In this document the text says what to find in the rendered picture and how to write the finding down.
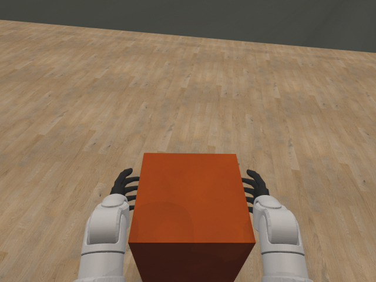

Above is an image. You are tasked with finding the robot left forearm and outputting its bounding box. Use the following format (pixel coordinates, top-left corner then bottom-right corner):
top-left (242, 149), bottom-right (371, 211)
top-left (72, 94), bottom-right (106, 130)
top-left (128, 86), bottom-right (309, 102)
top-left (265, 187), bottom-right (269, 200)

top-left (73, 194), bottom-right (129, 282)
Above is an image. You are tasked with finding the robot right hand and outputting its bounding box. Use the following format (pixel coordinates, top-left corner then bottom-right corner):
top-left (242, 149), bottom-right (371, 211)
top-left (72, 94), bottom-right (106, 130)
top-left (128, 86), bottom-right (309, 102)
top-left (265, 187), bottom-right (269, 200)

top-left (241, 169), bottom-right (269, 213)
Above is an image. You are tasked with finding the robot right forearm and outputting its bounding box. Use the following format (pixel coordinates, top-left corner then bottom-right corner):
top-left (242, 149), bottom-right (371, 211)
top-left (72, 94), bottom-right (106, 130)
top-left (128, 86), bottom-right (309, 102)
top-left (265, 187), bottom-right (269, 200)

top-left (253, 195), bottom-right (314, 282)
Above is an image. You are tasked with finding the robot left hand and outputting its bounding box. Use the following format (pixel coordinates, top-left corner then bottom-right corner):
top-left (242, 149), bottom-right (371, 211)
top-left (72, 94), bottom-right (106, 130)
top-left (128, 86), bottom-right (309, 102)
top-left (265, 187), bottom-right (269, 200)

top-left (110, 168), bottom-right (140, 211)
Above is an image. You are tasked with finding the carton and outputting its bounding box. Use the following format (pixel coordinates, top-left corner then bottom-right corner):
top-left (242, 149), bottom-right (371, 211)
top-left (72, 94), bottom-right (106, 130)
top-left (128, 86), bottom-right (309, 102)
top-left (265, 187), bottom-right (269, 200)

top-left (128, 153), bottom-right (256, 282)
